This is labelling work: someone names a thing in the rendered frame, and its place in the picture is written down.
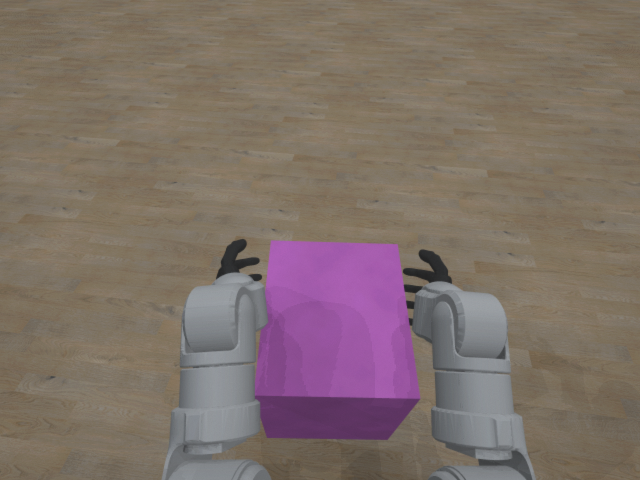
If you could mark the robot left upper arm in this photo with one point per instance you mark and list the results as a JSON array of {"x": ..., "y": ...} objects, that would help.
[{"x": 220, "y": 470}]

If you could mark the robot right hand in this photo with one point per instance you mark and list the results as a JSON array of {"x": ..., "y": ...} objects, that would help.
[{"x": 440, "y": 274}]

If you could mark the robot left hand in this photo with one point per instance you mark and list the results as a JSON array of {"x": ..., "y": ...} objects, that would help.
[{"x": 230, "y": 265}]

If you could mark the carton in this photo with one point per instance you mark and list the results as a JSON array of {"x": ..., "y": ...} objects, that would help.
[{"x": 335, "y": 359}]

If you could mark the right robot forearm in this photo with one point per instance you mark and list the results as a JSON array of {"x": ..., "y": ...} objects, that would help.
[{"x": 474, "y": 413}]

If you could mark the left robot forearm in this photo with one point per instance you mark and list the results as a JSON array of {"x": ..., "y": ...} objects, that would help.
[{"x": 217, "y": 406}]

